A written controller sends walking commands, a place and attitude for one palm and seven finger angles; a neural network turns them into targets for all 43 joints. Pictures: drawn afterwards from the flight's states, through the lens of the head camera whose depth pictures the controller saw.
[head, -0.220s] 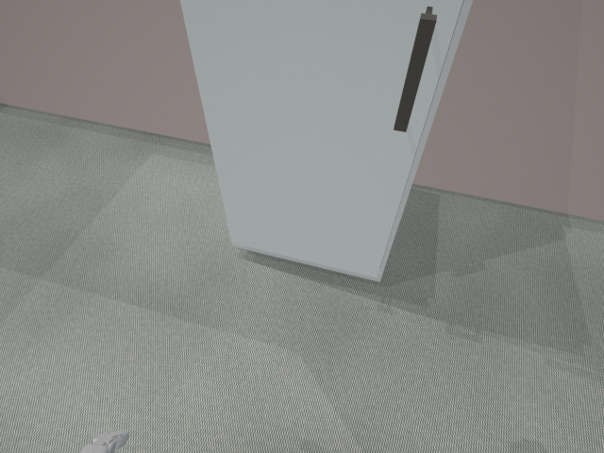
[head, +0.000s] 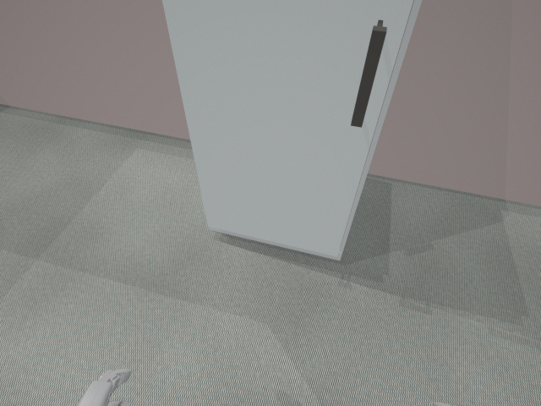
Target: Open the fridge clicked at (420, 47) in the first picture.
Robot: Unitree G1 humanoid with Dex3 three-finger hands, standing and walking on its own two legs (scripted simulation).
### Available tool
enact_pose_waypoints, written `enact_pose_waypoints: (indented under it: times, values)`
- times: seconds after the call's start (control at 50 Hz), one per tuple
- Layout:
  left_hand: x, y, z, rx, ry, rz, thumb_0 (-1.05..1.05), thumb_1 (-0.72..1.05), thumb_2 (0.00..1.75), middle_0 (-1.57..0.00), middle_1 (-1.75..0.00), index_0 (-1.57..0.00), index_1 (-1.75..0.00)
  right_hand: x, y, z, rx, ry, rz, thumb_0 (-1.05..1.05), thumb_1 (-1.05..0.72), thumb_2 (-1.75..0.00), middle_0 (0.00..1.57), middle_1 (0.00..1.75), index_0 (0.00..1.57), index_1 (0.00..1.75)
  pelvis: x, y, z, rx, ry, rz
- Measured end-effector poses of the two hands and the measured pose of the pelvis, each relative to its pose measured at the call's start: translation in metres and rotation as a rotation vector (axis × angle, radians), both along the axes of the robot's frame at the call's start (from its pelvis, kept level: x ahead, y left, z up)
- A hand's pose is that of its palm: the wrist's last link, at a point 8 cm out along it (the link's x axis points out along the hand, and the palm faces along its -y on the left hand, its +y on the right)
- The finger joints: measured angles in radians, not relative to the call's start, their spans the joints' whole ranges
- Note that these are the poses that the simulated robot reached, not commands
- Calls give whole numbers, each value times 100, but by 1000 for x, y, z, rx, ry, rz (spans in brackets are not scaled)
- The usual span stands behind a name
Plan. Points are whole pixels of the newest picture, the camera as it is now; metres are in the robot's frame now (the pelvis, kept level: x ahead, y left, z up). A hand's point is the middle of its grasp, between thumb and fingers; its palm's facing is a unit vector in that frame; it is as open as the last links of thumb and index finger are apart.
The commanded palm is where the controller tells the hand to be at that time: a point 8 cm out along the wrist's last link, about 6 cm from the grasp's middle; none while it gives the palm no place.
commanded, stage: stand and wait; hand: right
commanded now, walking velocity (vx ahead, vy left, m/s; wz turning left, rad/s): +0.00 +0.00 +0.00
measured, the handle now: (367, 76) +0.80 -0.18 +0.12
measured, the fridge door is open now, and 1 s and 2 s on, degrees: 0 0 0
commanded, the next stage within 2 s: look at it before walking up in 0.64 s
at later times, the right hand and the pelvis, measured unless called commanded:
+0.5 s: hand out of the picture +0.05 -0.23 -0.15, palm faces -0.03 +0.94 -0.35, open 7.4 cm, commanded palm none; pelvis -0.02 +0.02 +0.01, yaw +0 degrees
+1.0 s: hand out of the picture +0.06 -0.22 -0.15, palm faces -0.03 +0.94 -0.33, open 7.4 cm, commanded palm none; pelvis -0.02 +0.02 +0.01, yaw +0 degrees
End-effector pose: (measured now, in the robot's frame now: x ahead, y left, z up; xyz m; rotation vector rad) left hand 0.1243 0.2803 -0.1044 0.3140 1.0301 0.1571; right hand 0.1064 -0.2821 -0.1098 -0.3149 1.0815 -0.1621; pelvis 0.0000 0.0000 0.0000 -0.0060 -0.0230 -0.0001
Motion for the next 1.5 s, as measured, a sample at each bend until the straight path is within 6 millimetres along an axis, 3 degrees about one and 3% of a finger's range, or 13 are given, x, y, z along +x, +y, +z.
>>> enact_pose_waypoints:
  times: [0.12,0.34,0.54,0.9,1.5]
  values:
    - [-13,6,-2,1,32,13,1,90,90,-20,-30,-21,-30,-16,7,-4,10,36,-11,1,-91,-90,20,30,20,30,-3,5,2,0,-4,1]
    - [-58,23,-10,13,147,55,1,90,90,-20,-30,-21,-30,-50,5,-6,-10,124,-40,1,-91,-90,20,30,20,30,-11,12,4,0,-9,1]
    - [-81,30,-13,8,194,72,1,90,90,-20,-30,-20,-30,-57,6,-2,-21,135,-39,1,-91,-90,20,30,20,30,-18,17,5,0,-10,3]
    - [-78,30,-11,1,166,70,1,90,90,-20,-30,-21,-30,-47,15,-1,-6,93,-22,1,-91,-90,20,30,20,30,-22,20,7,1,-10,4]
    - [-76,26,-12,3,183,46,1,90,90,-20,-30,-20,-30,-63,10,-3,-12,114,-67,1,-91,-90,20,30,20,30,-25,18,6,1,-9,-24]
